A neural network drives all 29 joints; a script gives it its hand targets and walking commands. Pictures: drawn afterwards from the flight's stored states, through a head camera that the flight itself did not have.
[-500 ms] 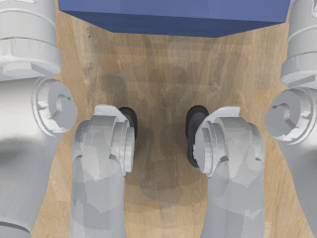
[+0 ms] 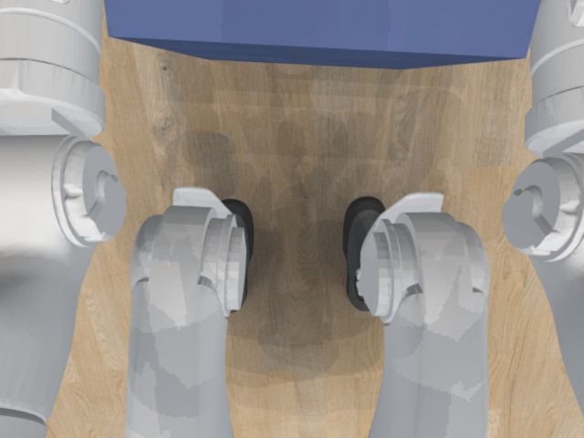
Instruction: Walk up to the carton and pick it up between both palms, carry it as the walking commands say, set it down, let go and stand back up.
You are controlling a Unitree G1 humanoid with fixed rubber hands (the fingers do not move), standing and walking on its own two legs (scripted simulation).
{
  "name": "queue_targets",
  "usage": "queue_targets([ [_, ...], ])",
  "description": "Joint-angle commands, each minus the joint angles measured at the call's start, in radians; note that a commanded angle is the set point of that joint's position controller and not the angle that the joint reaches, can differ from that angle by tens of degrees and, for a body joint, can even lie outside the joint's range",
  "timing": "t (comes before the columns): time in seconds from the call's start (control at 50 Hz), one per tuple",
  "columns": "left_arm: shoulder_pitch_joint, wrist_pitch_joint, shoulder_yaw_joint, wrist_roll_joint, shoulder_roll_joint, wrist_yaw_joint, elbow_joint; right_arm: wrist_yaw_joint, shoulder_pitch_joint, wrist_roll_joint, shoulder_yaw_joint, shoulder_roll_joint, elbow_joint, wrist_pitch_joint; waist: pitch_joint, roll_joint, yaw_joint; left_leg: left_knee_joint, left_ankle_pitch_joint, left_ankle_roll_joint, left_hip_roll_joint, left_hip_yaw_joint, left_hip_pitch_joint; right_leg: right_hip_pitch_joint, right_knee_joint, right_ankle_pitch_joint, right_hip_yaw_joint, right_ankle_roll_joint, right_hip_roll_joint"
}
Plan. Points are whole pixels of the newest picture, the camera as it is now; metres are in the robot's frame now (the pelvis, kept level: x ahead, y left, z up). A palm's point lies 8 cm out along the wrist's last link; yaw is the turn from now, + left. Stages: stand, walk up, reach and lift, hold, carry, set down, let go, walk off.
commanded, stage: set down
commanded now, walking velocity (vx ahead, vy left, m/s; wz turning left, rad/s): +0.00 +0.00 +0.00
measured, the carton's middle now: out of the picture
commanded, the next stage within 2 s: let go in 1.70 s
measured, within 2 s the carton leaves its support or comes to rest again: neither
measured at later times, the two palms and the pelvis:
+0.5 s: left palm out of the picture +0.58 +0.21 -0.14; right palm out of the picture +0.57 -0.22 -0.15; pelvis +0.00 +0.00 +0.00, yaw +1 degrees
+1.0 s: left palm out of the picture +0.59 +0.23 +0.01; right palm out of the picture +0.58 -0.23 +0.01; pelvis +0.00 +0.00 +0.11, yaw +0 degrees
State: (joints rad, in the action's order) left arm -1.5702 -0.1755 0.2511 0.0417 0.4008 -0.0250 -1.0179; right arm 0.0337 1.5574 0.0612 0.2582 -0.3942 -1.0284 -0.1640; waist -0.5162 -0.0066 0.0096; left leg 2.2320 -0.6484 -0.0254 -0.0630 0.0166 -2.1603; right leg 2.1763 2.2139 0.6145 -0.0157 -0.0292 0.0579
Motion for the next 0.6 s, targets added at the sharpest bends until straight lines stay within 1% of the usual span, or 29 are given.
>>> queue_targets([
  [0.0,-0.294,0.052,-0.056,0.052,0.138,-0.050,0.051,0.042,0.302,0.070,-0.066,-0.115,0.079,0.045,1.336,0.022,-0.002,-0.158,0.427,-0.007,0.007,-0.043,0.522,-0.687,-0.114,-0.456,0.055,0.006,-0.010],
  [0.04,-0.286,0.063,-0.074,0.074,0.157,-0.059,0.014,0.054,0.292,0.097,-0.081,-0.134,0.049,0.053,1.364,0.023,-0.002,-0.153,0.442,-0.008,0.011,-0.044,0.491,-0.705,-0.103,-0.496,0.045,0.009,-0.019],
  [0.12,-0.268,0.074,-0.082,0.090,0.183,-0.060,-0.039,0.058,0.257,0.117,-0.083,-0.161,-0.010,0.063,1.351,0.008,0.001,-0.157,0.438,-0.009,0.020,-0.045,0.443,-0.665,-0.109,-0.497,0.034,0.011,-0.032],
  [0.18,-0.276,0.076,-0.087,0.102,0.195,-0.055,-0.040,0.056,0.254,0.120,-0.077,-0.185,-0.032,0.068,1.352,-0.003,0.009,-0.162,0.424,-0.007,0.024,-0.044,0.435,-0.630,-0.118,-0.471,0.034,0.011,-0.040],
  [0.26,-0.296,0.073,-0.101,0.130,0.205,-0.044,-0.027,0.048,0.267,0.123,-0.076,-0.212,-0.030,0.067,1.349,0.002,0.021,-0.167,0.413,0.000,0.028,-0.036,0.452,-0.589,-0.127,-0.438,0.040,0.011,-0.047],
  [0.32,-0.295,0.067,-0.107,0.144,0.215,-0.037,-0.035,0.037,0.279,0.135,-0.085,-0.224,-0.026,0.063,1.347,0.008,0.013,-0.171,0.404,0.005,0.031,-0.031,0.468,-0.566,-0.131,-0.414,0.042,0.010,-0.051],
  [0.4,-0.306,0.057,-0.108,0.153,0.229,-0.031,-0.009,0.027,0.300,0.151,-0.098,-0.237,0.004,0.054,1.390,0.013,0.001,-0.180,0.405,0.012,0.033,-0.029,0.507,-0.576,-0.141,-0.404,0.045,0.010,-0.053],
  [0.48,-0.326,0.029,-0.110,0.156,0.250,-0.038,0.091,0.034,0.312,0.158,-0.095,-0.264,0.100,0.027,1.596,0.006,0.005,-0.204,0.451,0.015,0.023,-0.041,0.634,-0.673,-0.174,-0.440,0.062,0.011,-0.044],
  [0.52,-0.320,0.010,-0.102,0.152,0.258,-0.043,0.123,0.039,0.298,0.149,-0.082,-0.277,0.131,0.006,1.655,-0.001,0.009,-0.223,0.459,0.016,0.017,-0.049,0.670,-0.697,-0.199,-0.442,0.068,0.014,-0.039],
  [0.58,-0.285,-0.015,-0.081,0.133,0.253,-0.040,0.127,0.037,0.251,0.122,-0.054,-0.275,0.132,-0.020,1.627,-0.012,0.012,-0.262,0.448,0.016,0.011,-0.054,0.650,-0.673,-0.242,-0.429,0.069,0.022,-0.030],
])
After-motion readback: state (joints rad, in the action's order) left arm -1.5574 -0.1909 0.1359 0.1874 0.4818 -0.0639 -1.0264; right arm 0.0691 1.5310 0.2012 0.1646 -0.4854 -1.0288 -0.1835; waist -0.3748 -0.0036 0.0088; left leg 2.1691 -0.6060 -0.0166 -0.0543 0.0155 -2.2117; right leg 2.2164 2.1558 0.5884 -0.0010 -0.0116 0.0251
